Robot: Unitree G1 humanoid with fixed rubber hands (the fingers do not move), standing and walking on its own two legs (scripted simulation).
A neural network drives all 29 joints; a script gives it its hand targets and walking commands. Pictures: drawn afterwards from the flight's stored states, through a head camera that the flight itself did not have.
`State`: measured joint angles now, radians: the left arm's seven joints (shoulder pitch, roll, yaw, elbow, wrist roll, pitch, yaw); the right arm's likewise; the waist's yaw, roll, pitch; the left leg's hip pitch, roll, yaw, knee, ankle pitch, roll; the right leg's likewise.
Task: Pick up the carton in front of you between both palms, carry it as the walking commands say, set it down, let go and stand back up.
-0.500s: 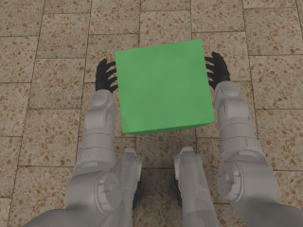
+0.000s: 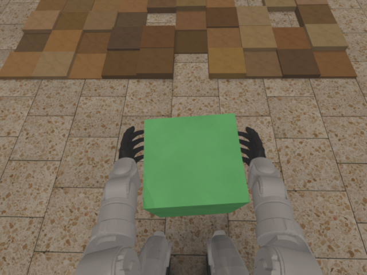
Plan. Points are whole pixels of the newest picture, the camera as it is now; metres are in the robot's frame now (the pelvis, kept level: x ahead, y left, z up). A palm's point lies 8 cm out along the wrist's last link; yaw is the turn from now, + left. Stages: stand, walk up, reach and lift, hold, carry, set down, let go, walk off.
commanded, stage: reach and lift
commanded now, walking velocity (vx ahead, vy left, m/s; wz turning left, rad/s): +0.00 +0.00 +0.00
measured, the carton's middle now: (192, 172) +0.36 -0.01 -0.11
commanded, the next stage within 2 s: hold in 1.54 s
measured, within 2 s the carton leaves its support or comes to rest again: neither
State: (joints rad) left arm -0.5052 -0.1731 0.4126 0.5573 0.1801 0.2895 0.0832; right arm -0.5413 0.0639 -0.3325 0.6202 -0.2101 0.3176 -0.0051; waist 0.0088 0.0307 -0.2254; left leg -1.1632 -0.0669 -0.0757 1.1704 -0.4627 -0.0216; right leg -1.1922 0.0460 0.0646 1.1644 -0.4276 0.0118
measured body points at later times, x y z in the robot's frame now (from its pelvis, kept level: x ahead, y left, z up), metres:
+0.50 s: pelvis +0.04 +0.01 +0.10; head +0.02 +0.00 +0.55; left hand +0.35 +0.15 +0.12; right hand +0.34 -0.15 +0.11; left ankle +0.04 +0.13 -0.63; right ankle +0.06 -0.12 -0.63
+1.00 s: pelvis +0.03 +0.00 +0.11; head +0.00 +0.00 +0.56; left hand +0.35 +0.15 +0.14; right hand +0.34 -0.15 +0.13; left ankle +0.04 +0.13 -0.63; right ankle +0.06 -0.12 -0.63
